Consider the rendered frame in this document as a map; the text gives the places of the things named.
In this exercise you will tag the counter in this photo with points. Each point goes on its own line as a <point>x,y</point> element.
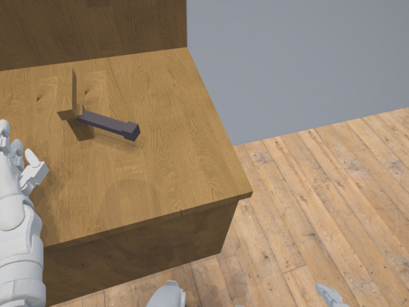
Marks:
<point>115,210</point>

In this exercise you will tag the left robot thigh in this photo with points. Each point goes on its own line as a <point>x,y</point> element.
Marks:
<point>168,296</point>

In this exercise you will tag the tap lever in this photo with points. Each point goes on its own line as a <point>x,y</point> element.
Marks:
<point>129,130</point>

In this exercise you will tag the left robot hand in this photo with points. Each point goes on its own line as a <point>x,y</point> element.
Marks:
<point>12,180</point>

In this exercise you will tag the left robot forearm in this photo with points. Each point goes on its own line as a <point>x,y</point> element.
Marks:
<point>21,254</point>

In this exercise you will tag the left robot shin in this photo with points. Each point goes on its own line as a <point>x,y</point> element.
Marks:
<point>173,283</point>

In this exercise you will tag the right robot hand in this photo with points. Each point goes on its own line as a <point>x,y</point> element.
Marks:
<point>330,296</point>

